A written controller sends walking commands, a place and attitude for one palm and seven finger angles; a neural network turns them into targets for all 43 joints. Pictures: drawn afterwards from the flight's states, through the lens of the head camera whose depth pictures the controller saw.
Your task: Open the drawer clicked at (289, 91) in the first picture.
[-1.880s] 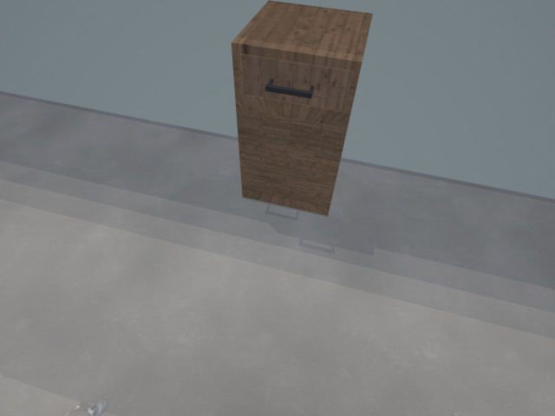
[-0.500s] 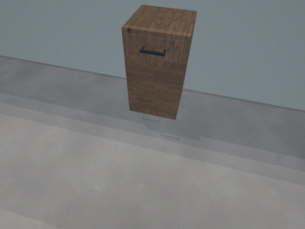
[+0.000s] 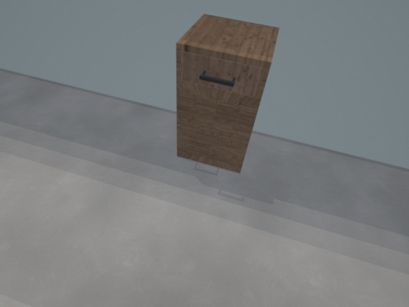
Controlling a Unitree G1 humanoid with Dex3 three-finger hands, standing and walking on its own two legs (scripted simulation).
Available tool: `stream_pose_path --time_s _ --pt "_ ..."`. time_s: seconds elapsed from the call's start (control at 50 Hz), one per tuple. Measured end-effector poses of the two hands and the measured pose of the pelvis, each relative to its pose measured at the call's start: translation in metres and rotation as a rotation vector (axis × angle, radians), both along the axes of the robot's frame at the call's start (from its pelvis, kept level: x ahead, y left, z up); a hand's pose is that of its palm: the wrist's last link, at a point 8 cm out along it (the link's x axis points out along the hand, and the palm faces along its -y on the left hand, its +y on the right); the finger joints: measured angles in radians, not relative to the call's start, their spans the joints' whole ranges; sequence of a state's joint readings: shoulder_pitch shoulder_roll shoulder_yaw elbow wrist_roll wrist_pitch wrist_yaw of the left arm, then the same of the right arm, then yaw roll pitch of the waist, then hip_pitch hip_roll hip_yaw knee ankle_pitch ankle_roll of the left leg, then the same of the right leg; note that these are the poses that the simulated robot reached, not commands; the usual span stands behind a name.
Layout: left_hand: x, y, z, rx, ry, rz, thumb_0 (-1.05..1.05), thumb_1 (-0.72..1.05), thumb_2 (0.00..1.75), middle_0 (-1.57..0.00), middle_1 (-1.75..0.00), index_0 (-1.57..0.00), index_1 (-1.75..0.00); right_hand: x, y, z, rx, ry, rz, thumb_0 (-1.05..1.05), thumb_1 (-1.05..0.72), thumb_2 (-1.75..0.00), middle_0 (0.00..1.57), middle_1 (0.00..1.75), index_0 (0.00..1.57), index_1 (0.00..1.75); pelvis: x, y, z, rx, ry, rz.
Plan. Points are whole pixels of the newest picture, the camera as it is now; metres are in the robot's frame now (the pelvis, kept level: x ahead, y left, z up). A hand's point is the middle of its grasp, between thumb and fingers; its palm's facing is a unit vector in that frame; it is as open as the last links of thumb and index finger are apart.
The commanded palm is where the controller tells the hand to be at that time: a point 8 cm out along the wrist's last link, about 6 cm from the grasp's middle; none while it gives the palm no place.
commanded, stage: walk to a spot facing it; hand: left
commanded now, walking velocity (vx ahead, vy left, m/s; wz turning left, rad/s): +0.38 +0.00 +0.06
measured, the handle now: (217, 78) +1.09 +0.00 -0.11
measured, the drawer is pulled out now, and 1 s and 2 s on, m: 0.00 0.00 0.00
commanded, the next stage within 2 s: turn to face it in 0.28 s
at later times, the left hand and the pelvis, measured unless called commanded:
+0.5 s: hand (151, 246) +0.30 +0.15 -0.17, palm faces +0.02 -0.98 -0.18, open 7.3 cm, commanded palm none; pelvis +0.19 -0.03 -0.01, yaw +1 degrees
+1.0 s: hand (148, 230) +0.34 +0.17 -0.17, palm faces -0.10 -0.97 -0.21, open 7.4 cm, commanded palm none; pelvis +0.29 -0.02 +0.00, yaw -10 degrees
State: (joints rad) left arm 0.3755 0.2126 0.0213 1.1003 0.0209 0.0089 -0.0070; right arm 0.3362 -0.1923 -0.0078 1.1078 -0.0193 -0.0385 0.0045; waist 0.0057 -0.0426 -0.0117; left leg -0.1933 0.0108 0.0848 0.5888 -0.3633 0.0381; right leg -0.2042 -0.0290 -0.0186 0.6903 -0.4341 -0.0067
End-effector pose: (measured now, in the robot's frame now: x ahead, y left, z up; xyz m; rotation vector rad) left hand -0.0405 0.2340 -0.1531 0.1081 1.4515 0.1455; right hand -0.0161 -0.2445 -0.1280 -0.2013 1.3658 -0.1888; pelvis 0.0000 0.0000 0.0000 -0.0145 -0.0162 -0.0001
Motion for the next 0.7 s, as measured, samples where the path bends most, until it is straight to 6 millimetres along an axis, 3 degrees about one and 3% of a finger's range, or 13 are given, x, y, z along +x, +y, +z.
stream_pose_path --time_s 0.06,0.14,0.26,0.36,0.4,0.46,0.54,0.6,0.66,0.7 --pt "0.013 -0.002 0.003 -0.025 0.051 -0.018 0.01 0.9 0.9 -0.2 -0.3 -0.2 -0.3 -0.011 0.022 0.004 0.019 0.032 -0.058 0.01 -0.91 -0.9 0.2 0.3 0.2 0.3 0.018 0.005 0.005 0.001 0.005 -0.008" --pt "0.063 -0.005 0.009 -0.043 0.002 -0.027 0.01 0.9 0.9 -0.2 -0.3 -0.2 -0.3 -0.03 0.048 0.014 0.055 0.147 -0.11 0.0 -0.91 -0.9 0.2 0.3 0.2 0.3 0.043 0.007 0.012 -0.004 0.011 -0.001" --pt "0.172 -0.004 0.013 -0.012 -0.123 -0.068 0.02 0.93 0.9 -0.2 -0.3 -0.2 -0.3 -0.039 0.067 0.021 0.1 0.306 -0.182 0.01 -0.91 -0.9 0.2 0.3 0.2 0.3 0.089 0.0 0.011 -0.003 0.012 -0.007" --pt "0.276 -0.019 0.01 0.013 -0.253 -0.124 0.01 0.93 0.9 -0.2 -0.3 -0.2 -0.3 -0.013 0.058 0.009 0.12 0.383 -0.223 0.01 -0.91 -0.9 0.2 0.3 0.2 0.3 0.14 -0.014 -0.004 -0.003 0.001 -0.011" --pt "0.31 -0.025 0.005 0.031 -0.33 -0.12 0.01 0.92 0.9 -0.2 -0.3 -0.2 -0.3 0.008 0.047 -0.003 0.125 0.395 -0.217 0.01 -0.91 -0.9 0.2 0.3 0.2 0.3 0.163 -0.024 -0.016 0.017 -0.003 0.013" --pt "0.331 -0.032 0.007 0.035 -0.37 -0.083 0.0 0.92 0.9 -0.2 -0.3 -0.2 -0.3 0.063 0.023 -0.017 0.1 0.331 -0.175 0.01 -0.91 -0.9 0.2 0.3 0.2 0.3 0.183 -0.027 -0.018 -0.01 -0.023 0.022" --pt "0.33 -0.037 0.009 0.029 -0.303 -0.066 0.0 0.92 0.9 -0.2 -0.3 -0.2 -0.3 0.168 -0.002 -0.02 0.047 0.111 -0.109 0.01 -0.91 -0.9 0.2 0.3 0.2 0.3 0.205 -0.025 -0.008 -0.019 -0.02 0.011" --pt "0.33 -0.026 0.01 0.043 -0.255 -0.057 -0.01 0.94 0.9 -0.2 -0.3 -0.2 -0.3 0.242 -0.007 -0.012 0.022 -0.066 -0.071 0.01 -0.91 -0.9 0.19 0.29 0.2 0.3 0.219 -0.021 -0.003 -0.019 -0.01 -0.011" --pt "0.331 -0.016 0.004 0.029 -0.209 -0.061 -0.01 0.94 0.9 -0.2 -0.3 -0.2 -0.3 0.298 -0.003 -0.003 0.004 -0.2 -0.045 0.0 -0.92 -0.9 0.19 0.29 0.2 0.3 0.234 -0.013 -0.004 -0.023 -0.013 -0.044" --pt "0.333 -0.01 -0.002 0.015 -0.18 -0.059 -0.01 0.93 0.9 -0.2 -0.3 -0.2 -0.3 0.323 0.003 0.0 -0.006 -0.26 -0.036 0.0 -0.92 -0.9 0.19 0.29 0.2 0.3 0.245 -0.006 -0.008 -0.026 -0.018 -0.062"
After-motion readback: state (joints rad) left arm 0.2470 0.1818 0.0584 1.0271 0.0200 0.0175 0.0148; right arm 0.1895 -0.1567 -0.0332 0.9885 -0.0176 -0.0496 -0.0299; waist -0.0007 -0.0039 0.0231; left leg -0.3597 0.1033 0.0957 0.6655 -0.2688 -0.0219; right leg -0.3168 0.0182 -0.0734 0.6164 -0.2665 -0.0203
